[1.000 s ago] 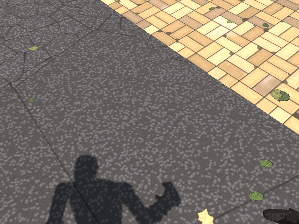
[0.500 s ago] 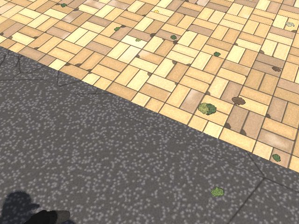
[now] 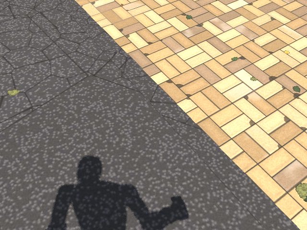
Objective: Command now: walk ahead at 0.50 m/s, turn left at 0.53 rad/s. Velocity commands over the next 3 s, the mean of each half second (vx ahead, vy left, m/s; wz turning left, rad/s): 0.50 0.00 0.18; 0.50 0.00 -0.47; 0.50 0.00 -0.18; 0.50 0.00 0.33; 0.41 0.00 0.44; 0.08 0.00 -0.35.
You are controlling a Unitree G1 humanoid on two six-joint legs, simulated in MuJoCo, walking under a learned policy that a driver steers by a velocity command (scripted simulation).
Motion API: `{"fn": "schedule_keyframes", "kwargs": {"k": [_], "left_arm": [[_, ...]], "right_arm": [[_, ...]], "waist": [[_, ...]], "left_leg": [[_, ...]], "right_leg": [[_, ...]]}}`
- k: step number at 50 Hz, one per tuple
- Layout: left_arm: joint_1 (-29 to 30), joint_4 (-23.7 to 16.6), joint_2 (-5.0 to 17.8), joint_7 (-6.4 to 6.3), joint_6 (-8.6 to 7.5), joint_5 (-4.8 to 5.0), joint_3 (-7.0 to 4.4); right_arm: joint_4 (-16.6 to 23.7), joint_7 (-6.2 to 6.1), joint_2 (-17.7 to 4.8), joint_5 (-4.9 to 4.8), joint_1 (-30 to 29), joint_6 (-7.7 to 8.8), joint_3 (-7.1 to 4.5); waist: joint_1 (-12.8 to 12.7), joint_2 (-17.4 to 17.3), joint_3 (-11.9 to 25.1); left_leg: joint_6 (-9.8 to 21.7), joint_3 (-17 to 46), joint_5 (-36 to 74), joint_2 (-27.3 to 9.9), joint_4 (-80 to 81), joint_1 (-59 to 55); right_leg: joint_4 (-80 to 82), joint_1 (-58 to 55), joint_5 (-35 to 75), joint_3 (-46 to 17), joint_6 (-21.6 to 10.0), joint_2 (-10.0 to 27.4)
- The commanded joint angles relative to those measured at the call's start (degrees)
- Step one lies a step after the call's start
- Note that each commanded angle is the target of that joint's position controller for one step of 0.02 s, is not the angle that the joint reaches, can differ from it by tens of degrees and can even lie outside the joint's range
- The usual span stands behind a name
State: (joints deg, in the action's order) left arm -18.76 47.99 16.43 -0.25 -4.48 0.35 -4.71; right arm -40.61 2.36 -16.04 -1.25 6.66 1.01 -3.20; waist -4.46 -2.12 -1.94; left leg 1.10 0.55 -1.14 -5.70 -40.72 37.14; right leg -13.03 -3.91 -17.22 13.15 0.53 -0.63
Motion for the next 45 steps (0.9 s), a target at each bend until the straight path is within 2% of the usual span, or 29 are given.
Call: {"fn": "schedule_keyframes", "kwargs": {"k": [1, 3, 4, 5, 6, 7, 8, 9, 10, 11, 12, 14, 17, 22, 27, 29, 30, 31, 32, 33, 34, 35, 36, 37, 38, 39, 40, 42, 45], "left_arm": [[2.1, -2.8, 10.8, -0.31, 0.2, 1.1, -2.77], [2.9, -2.9, 12.6, -0.51, 0.98, 1.72, -3.3], [3.9, -3.1, 12.7, -0.55, 1.47, 2.07, -3.24], [3.1, -3.4, 11.1, -0.75, 1.44, 1.56, -2.52], [-1.6, -6.0, 3.7, -0.38, 0.71, -1.45, -0.14], [-0.2, -7.3, 3.7, 0.21, -1.4, -0.63, 0.76], [6.7, -8.3, 8.5, 0.78, -2.59, 2.09, -0.48], [8.2, -8.7, 8.0, 0.79, -3.25, 2.5, -0.26], [7.7, -7.4, 7.6, 0.3, -3.26, 1.31, -0.26], [6.4, -6.4, 7.7, 0.17, -2.71, 0.61, -0.57], [4.8, -5.6, 7.5, 0.38, -1.87, 0.6, -0.63], [3.2, -4.4, 5.8, 0.4, -0.39, 0.56, -0.39], [7.4, -5.3, 4.5, 0.07, 0.7, 0.51, 0.1], [13.4, -6.6, 3.2, 1.28, 0.01, 1.08, 0.65], [18.7, -9.6, 1.9, 3.25, -0.11, 1.08, 1.36], [19.0, -10.8, 2.1, 4.18, -0.13, 0.84, 1.34], [17.9, -11.1, 2.8, 4.44, 0.01, 0.71, 1.03], [15.7, -11.1, 3.8, 4.49, 0.25, 0.59, 0.49], [10.6, -10.4, 5.6, 4.41, 0.47, 0.54, -0.47], [1.9, -8.7, 8.3, 3.81, 0.61, 0.52, -1.93], [-6.6, -7.5, 13.1, 2.7, 1.16, 0.44, -3.4], [-4.8, -8.8, 15.4, 2.44, 0.91, 1.53, -3.69], [-6.2, -8.7, 11.1, 2.28, 0.89, 1.12, -2.45], [-4.8, -9.0, 8.9, 2.0, 0.85, 0.43, -1.87], [-1.3, -9.4, 8.3, 1.97, 0.7, 0.25, -1.61], [1.9, -10.2, 6.3, 1.76, 0.6, 0.12, -1.01], [3.7, -11.2, 5.9, 1.51, 0.66, -0.48, -0.65], [4.8, -11.9, 6.2, 1.12, 0.83, -0.11, -0.84], [3.7, -11.9, 8.6, 0.1, 0.9, 0.43, -1.54]], "right_arm": [[6.0, 0.83, -3.6, 0.09, -4.9, 0.42, -0.78], [6.1, 0.8, -5.8, 0.24, -1.1, -0.04, -2.02], [4.4, 0.53, -7.9, 0.07, 6.1, -0.25, -3.39], [1.6, -0.37, -11.8, -0.15, 16.0, -0.69, -5.53], [1.1, -1.42, -18.9, -0.77, 18.1, -0.79, -6.88], [3.7, -0.78, -17.7, -0.39, 18.1, 0.45, -5.81], [2.9, -0.26, -12.7, 0.12, 16.9, 1.42, -4.34], [2.4, -0.27, -10.9, 0.25, 14.5, 2.02, -3.75], [2.7, -0.44, -8.5, 0.37, 10.2, 2.23, -2.95], [3.3, -0.69, -6.2, 1.08, 7.1, 2.41, -2.16], [3.6, -0.82, -5.6, 1.7, 6.1, 2.62, -1.83], [2.5, -0.97, -6.1, 1.66, 6.6, 3.53, -1.87], [0.1, -1.59, -7.2, 1.83, 8.6, 4.38, -2.05], [-2.1, -2.37, -7.6, 1.95, 9.7, 4.82, -1.85], [-5.5, -2.74, -7.8, 1.34, 13.0, 3.58, -2.1], [-5.9, -3.14, -8.4, 1.14, 12.8, 2.55, -2.33], [-5.7, -3.47, -9.2, 1.0, 12.0, 2.08, -2.52], [-5.4, -3.92, -10.1, 0.88, 11.5, 1.62, -2.74], [-5.3, -4.33, -10.7, 0.87, 11.1, 1.07, -2.8], [-4.9, -4.71, -10.8, 0.65, 9.9, 0.63, -2.61], [-3.5, -4.97, -9.2, 1.61, 10.5, 1.32, -1.69], [-1.8, -3.42, -1.8, 2.66, 16.2, 3.18, 0.74], [-1.5, -2.08, -7.1, 1.18, 11.8, 5.59, -0.26], [0.8, -1.45, -8.6, -1.01, 6.1, 6.81, -0.51], [1.6, -1.64, -7.7, -0.54, 3.8, 7.43, -0.24], [1.2, -2.06, -8.3, 0.95, 3.3, 7.28, -0.73], [1.1, -2.05, -8.2, 1.42, 4.6, 6.66, -0.9], [1.0, -2.32, -7.2, 1.8, 6.8, 5.28, -0.78], [2.6, -2.77, -5.0, 1.93, 2.1, 4.23, 0.13]], "waist": [[1.5, 4.6, -3.6], [4.6, 6.4, 0.5], [9.0, 5.9, 4.4], [13.5, 3.6, 9.7], [9.2, -12.1, 13.5], [9.4, -10.5, 23.7], [11.8, -3.4, 17.4], [10.0, -2.3, 10.9], [7.5, 0.7, 7.2], [5.6, -0.5, 5.6], [4.4, -1.9, 5.5], [3.8, -1.1, 5.3], [4.9, -0.4, 1.9], [7.7, -0.9, -1.2], [9.6, 0.1, -4.0], [8.9, -0.6, -3.4], [7.8, -1.6, -1.9], [6.3, -3.1, 0.6], [3.5, -4.1, 3.9], [-1.5, -2.8, 8.4], [-4.5, 4.5, 15.1], [1.3, 18.1, 21.7], [-2.7, 10.6, 24.4], [-3.1, 8.2, 16.5], [-0.4, 1.5, 9.4], [1.7, 0.5, 6.8], [3.6, 2.5, 5.2], [5.5, 4.1, 4.1], [4.4, 4.5, 2.3]], "left_leg": [[2.5, -2.4, -4.0, 0.9, 3.2, -0.3], [4.9, -6.1, -9.7, 4.9, 3.4, -8.3], [6.6, -7.6, -8.7, 7.8, 5.9, -18.2], [8.8, -4.8, -6.6, 8.8, 8.0, -34.5], [17.1, 22.0, -8.7, -6.2, 10.6, -53.6], [24.4, 48.2, -22.8, -13.9, 21.9, -60.8], [20.1, 41.7, -22.1, -13.1, 25.4, -56.8], [17.7, 33.5, -18.0, -11.1, 25.2, -49.0], [15.5, 26.1, -11.2, -9.0, 24.7, -41.1], [14.3, 20.8, -4.3, -7.1, 25.6, -35.2], [13.7, 18.1, -0.6, -6.1, 26.9, -31.7], [13.9, 13.0, 5.7, -5.6, 29.1, -28.8], [12.7, 7.3, 8.1, -5.3, 31.9, -28.7], [8.9, -0.6, 4.3, -4.3, 34.5, -30.9], [8.5, -3.7, 10.5, -8.1, 31.7, -41.9], [7.8, -4.7, 20.6, -9.3, 27.6, -45.6], [7.1, -5.7, 30.3, -9.2, 24.2, -46.4], [6.4, -6.4, 41.3, -9.0, 19.5, -46.9], [5.5, -7.4, 49.0, -8.3, 11.9, -46.2], [3.7, -9.1, 48.3, -6.4, -0.4, -40.7], [1.6, -9.4, 28.2, -3.1, -18.7, -26.3], [-2.8, -3.6, -28.1, 11.3, -40.4, -0.7], [-0.9, 7.6, -29.4, 8.2, -43.4, 5.7], [0.4, 7.0, -25.9, 5.5, -41.2, 8.4], [0.6, 6.1, -22.4, 3.2, -34.8, 7.5], [0.2, 5.6, -20.2, 1.3, -29.1, 4.5], [-0.5, 5.5, -18.8, 0.6, -26.9, 0.7], [-2.6, 4.3, -17.7, 0.2, -21.4, -1.7], [-5.2, 2.4, -9.5, 1.2, -9.5, -2.9]], "right_leg": [[0.9, 0.3, 30.2, -3.5, -8.3, 17.8], [-8.5, -1.2, 49.1, -1.6, -6.9, 17.3], [-18.7, 0.9, 53.9, 0.0, -5.6, 15.7], [-33.2, 10.0, 46.9, 0.8, -3.3, 13.2], [-55.0, 34.2, 0.0, -0.2, 0.7, 5.1], [-65.5, 45.0, -19.2, -14.9, 1.2, -1.9], [-66.2, 50.2, -13.9, -18.2, -0.2, 1.6], [-62.1, 50.2, -8.4, -17.3, -1.4, 4.2], [-57.7, 47.0, -4.2, -16.8, -1.4, 7.0], [-54.3, 42.7, -1.2, -17.0, -1.3, 8.9], [-53.3, 39.2, 0.7, -17.0, -1.0, 9.6], [-51.0, 37.6, 3.5, -16.2, -0.1, 9.8], [-43.9, 42.5, 11.8, -16.6, 1.1, 9.9], [-28.1, 41.7, 26.6, -15.9, 0.2, 6.6], [-20.7, 46.5, 23.3, -14.5, -2.1, 4.7], [-19.6, 46.2, 17.7, -12.4, -3.6, 3.4], [-19.6, 43.5, 14.3, -10.4, -4.6, 1.9], [-20.4, 39.3, 11.0, -8.4, -5.7, -0.1], [-20.8, 32.6, 8.8, -7.1, -7.1, -2.1], [-17.3, 19.4, 12.1, -7.7, -9.2, -3.7], [-16.6, 1.1, 15.1, -22.3, -13.4, 5.5], [-10.4, -18.8, 8.0, -55.9, -26.0, 19.9], [-6.0, -20.9, 2.5, -58.4, -24.2, 19.4], [-5.3, -14.9, 3.4, -49.4, -21.3, 17.3], [-4.2, -4.8, 9.0, -43.3, -19.6, 15.0], [-3.4, 1.9, 14.2, -38.9, -18.5, 12.9], [-1.9, 7.3, 17.8, -36.8, -18.6, 11.3], [-0.2, 13.1, 21.3, -34.0, -19.0, 9.5], [0.3, 19.1, 22.2, -29.2, -17.5, 6.9]]}}
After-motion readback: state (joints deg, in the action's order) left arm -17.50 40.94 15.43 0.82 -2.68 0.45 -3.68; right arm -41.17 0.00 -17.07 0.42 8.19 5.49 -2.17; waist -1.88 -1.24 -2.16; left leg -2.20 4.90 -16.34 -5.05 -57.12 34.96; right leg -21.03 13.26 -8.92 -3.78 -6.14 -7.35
